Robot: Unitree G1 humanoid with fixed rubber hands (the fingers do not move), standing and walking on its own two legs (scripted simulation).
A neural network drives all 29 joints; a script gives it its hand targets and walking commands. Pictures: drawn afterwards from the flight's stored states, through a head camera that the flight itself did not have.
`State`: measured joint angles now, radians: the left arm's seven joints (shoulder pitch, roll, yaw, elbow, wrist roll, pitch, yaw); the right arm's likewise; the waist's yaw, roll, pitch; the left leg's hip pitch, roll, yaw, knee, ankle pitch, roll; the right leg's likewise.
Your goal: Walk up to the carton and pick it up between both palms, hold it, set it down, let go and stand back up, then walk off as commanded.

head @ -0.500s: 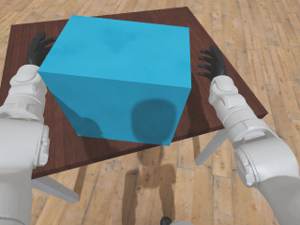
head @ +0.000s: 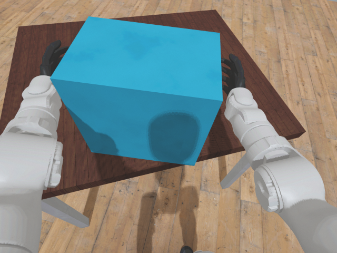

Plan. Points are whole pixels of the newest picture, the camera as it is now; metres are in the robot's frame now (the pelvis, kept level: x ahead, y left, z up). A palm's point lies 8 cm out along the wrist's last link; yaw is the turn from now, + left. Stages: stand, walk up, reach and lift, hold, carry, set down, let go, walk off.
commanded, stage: reach and lift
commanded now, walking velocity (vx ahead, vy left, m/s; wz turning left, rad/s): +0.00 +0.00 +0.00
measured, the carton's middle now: (147, 100) +0.47 +0.02 +0.07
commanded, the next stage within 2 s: none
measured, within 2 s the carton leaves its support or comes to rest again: leaves its support in 1.54 s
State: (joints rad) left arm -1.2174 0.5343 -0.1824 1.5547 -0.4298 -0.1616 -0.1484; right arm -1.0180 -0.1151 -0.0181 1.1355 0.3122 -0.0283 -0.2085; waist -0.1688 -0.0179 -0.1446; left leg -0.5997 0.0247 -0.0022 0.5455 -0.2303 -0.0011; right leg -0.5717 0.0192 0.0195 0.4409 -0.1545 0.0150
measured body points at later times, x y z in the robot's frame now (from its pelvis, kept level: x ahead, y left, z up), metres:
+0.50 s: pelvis +0.00 +0.00 +0.00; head +0.07 +0.03 +0.44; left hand +0.51 +0.21 +0.13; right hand +0.45 -0.19 +0.11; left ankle +0.01 +0.11 -0.73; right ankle +0.02 -0.13 -0.73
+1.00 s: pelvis +0.00 +0.00 +0.00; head +0.07 +0.03 +0.44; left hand +0.51 +0.21 +0.13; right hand +0.45 -0.19 +0.11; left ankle +0.01 +0.11 -0.73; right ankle +0.02 -0.13 -0.73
